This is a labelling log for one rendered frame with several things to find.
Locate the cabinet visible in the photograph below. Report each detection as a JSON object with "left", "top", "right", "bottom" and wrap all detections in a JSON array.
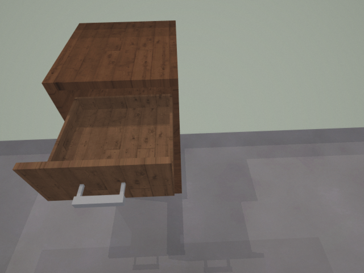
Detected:
[{"left": 42, "top": 20, "right": 182, "bottom": 193}]

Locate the drawer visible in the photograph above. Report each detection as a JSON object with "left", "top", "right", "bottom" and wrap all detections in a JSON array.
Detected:
[{"left": 13, "top": 94, "right": 175, "bottom": 201}]

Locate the handle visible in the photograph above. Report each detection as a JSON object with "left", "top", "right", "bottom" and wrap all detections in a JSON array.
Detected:
[{"left": 72, "top": 183, "right": 126, "bottom": 208}]

